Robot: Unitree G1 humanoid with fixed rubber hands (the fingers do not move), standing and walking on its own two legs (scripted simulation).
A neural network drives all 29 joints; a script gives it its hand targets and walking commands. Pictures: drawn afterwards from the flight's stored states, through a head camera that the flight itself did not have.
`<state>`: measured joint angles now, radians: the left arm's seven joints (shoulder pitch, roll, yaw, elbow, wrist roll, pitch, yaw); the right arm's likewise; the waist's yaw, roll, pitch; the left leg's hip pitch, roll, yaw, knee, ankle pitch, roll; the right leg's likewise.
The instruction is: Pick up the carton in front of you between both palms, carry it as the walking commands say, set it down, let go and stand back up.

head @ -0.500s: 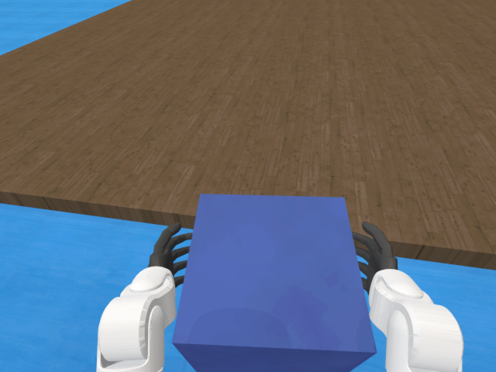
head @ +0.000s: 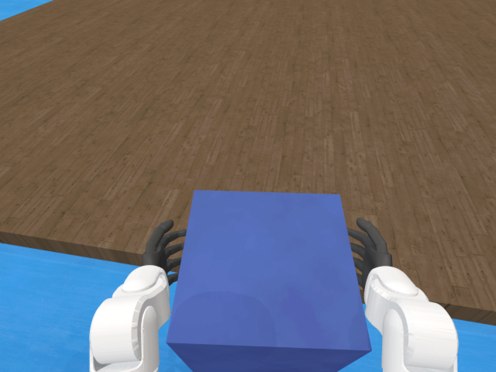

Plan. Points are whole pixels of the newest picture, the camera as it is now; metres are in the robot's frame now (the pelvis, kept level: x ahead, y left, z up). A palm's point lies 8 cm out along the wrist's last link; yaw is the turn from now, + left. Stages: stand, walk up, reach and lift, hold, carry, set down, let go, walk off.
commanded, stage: carry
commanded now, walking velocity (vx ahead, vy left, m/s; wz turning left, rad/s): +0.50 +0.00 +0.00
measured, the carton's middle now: (262, 292) +0.26 +0.00 +0.03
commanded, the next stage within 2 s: none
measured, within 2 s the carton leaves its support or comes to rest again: neither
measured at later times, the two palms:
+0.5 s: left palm (202, 96) +0.66 +0.14 +0.15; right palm (333, 97) +0.68 -0.16 +0.14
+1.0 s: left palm (207, 57) +0.85 +0.15 +0.16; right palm (319, 58) +0.85 -0.15 +0.16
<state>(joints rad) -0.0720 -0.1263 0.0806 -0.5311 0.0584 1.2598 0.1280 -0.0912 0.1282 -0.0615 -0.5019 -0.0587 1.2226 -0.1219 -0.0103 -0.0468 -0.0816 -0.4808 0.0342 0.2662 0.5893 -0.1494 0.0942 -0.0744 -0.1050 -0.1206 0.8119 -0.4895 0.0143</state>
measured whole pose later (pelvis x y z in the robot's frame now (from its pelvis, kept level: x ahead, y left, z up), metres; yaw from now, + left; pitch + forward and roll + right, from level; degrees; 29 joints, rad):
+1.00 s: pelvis +0.48 -0.01 +0.02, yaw +1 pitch +7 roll +1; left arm -0.64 -0.08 0.27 -0.24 0.02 1.24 0.16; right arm -0.64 0.08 -0.27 -0.24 -0.03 1.21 -0.15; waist 0.01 0.00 0.03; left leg -0.39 -0.01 0.12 0.56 -0.21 0.06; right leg -0.27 -0.01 -0.10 0.54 -0.32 -0.04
